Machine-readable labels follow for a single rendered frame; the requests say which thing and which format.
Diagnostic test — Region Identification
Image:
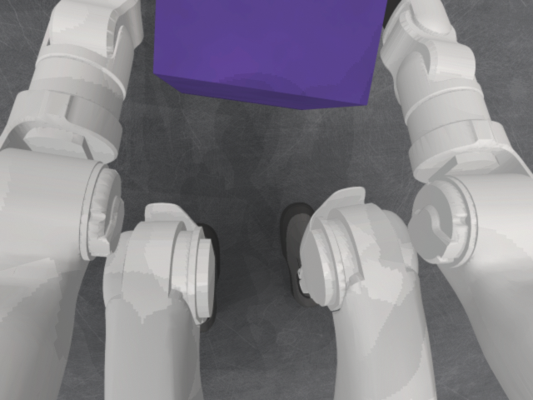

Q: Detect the robot right upper arm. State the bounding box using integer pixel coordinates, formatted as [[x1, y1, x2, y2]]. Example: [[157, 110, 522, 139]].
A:
[[408, 173, 533, 400]]

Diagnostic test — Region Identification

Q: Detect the right robot forearm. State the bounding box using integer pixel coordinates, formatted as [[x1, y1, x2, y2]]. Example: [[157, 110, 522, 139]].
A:
[[380, 0, 533, 183]]

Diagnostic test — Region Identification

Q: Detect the left robot forearm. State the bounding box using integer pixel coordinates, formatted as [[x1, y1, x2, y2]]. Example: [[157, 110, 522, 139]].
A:
[[0, 0, 144, 164]]

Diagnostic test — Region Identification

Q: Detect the carton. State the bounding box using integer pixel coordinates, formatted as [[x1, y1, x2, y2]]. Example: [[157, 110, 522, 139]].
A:
[[153, 0, 387, 110]]

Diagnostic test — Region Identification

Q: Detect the robot thigh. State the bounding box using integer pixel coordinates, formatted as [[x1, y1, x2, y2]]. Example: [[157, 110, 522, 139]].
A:
[[304, 203, 437, 400], [104, 221, 215, 400]]

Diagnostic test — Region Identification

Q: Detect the right robot thigh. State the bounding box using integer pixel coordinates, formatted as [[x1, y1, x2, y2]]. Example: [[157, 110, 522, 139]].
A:
[[304, 203, 437, 400]]

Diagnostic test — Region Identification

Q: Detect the robot left upper arm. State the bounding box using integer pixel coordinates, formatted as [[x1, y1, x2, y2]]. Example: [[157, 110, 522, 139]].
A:
[[0, 147, 124, 400]]

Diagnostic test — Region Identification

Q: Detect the robot right hand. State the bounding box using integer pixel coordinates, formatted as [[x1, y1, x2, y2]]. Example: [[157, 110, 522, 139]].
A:
[[382, 0, 401, 29]]

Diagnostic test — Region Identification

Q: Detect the left robot thigh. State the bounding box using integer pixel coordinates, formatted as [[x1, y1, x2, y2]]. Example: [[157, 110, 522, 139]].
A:
[[104, 221, 215, 400]]

